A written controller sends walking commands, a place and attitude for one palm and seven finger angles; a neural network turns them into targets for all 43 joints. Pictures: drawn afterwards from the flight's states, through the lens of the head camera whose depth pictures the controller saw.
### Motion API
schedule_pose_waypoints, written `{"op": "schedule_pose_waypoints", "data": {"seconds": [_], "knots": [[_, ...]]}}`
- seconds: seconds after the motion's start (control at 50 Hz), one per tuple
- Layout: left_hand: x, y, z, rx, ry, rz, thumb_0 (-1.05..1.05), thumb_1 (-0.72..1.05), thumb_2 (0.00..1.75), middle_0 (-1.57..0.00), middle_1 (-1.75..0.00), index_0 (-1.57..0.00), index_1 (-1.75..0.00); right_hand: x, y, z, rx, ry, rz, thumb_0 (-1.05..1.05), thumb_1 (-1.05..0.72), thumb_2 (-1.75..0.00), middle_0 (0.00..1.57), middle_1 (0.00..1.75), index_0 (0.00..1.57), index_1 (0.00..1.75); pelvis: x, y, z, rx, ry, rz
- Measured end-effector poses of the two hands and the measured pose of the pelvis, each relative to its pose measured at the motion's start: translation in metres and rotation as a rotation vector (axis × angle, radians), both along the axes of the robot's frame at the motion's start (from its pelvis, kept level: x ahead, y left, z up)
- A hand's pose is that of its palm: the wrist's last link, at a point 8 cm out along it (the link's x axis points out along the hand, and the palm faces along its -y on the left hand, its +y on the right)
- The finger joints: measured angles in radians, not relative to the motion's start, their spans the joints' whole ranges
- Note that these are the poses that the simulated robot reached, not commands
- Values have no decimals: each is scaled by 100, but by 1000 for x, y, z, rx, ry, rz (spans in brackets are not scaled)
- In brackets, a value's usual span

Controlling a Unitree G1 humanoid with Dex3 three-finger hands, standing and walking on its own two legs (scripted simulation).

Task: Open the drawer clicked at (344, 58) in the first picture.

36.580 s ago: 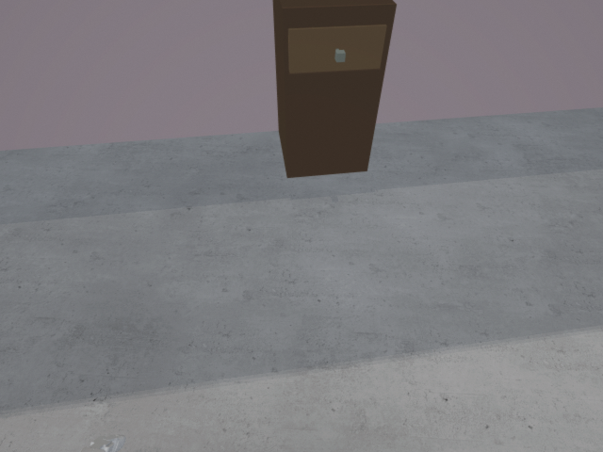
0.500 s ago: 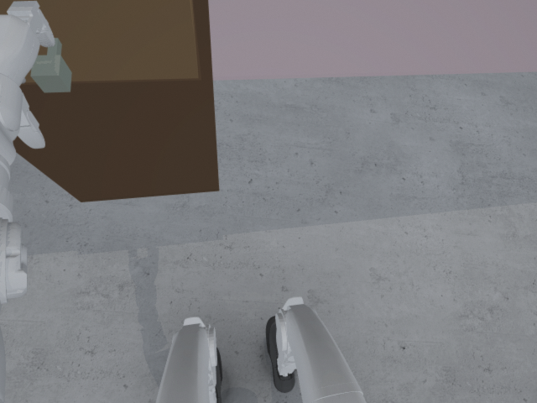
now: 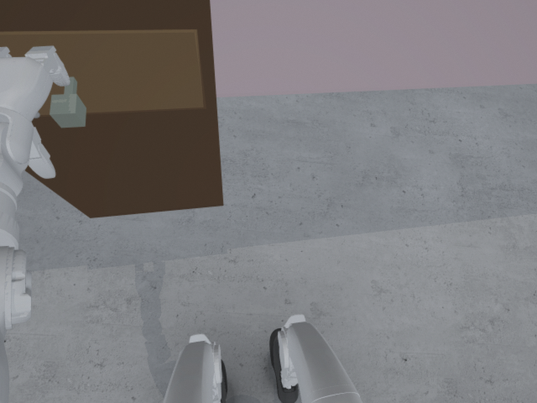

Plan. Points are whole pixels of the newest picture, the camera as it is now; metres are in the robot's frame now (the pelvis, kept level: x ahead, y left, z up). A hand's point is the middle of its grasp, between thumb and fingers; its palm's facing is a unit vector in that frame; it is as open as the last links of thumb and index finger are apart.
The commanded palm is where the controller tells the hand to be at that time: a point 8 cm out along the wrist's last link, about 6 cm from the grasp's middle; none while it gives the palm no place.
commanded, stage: lift the hand off the handle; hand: left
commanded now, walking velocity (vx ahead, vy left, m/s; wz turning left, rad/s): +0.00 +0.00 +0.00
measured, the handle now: (69, 100) +0.57 +0.25 -0.02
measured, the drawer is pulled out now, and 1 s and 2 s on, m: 0.00 0.00 0.00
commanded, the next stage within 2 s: draw the hand back to the body in 1.68 s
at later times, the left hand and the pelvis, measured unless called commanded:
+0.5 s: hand (8, 92) +0.53 +0.28 +0.05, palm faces -0.13 -0.03 -0.99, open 13.8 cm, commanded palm +0.53 +0.27 +0.10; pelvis +0.04 +0.01 +0.04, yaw +0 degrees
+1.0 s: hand out of the picture +0.53 +0.27 +0.09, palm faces -0.08 -0.02 -1.00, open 13.7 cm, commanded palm +0.53 +0.27 +0.14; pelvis +0.04 +0.01 +0.06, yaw +0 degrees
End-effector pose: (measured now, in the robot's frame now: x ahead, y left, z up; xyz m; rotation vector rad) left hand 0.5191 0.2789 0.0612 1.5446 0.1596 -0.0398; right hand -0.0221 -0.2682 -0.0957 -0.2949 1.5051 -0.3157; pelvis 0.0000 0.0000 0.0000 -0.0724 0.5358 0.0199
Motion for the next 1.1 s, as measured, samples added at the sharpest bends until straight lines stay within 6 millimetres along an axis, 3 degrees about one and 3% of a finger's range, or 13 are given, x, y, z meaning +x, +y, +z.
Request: {"op": "schedule_pose_waypoints", "data": {"seconds": [0.2, 0.4, 0.82, 1.1], "knots": [[-2, 8, 18, -9, -71, 26, 0, -49, 30, -32, -120, -38, -121, 32, 0, 9, 13, -13, 24, 0, -91, -90, 21, 30, 20, 30, 18, 5, 15, -4, -23, 3], [-3, 10, 43, 10, -18, 65, 0, -49, 30, -32, -120, -34, -120, 56, 5, 27, 23, -61, 19, 0, -91, -90, 21, 30, 20, 30, 31, 7, 36, 1, -78, 6], [-2, -1, 65, 14, -45, 25, 0, -49, 30, -32, -120, -34, -120, 47, 7, 36, 39, -30, -18, 0, -91, -90, 21, 30, 20, 30, 40, 10, 49, 10, -110, -1], [-2, -9, 97, 26, -28, 34, 0, -49, 30, -32, -120, -35, -120, 53, 0, 47, 36, -82, -25, 0, -91, -90, 21, 30, 20, 30, 40, 3, 61, 24, -156, -4]]}}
